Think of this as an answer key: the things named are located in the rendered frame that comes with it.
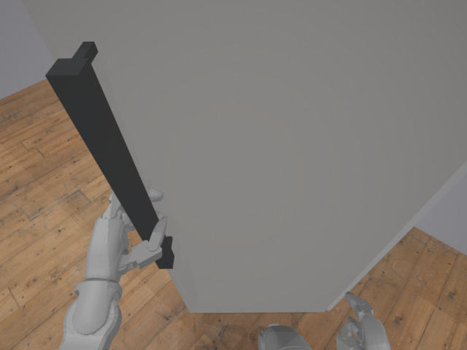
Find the right robot hand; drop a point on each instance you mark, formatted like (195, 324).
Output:
(369, 331)

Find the robot right thigh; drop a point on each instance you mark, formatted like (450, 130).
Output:
(280, 337)

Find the fridge door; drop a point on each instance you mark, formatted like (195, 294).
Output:
(292, 139)

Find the handle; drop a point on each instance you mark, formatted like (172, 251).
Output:
(76, 85)

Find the left robot forearm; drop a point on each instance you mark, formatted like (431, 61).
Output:
(94, 318)

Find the left robot hand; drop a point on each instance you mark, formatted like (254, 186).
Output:
(105, 258)

